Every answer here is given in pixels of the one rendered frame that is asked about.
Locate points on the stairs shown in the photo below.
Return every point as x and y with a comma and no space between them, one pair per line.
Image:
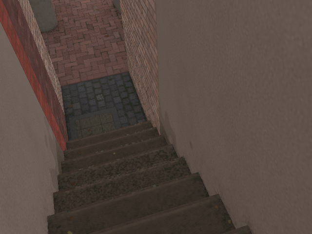
207,217

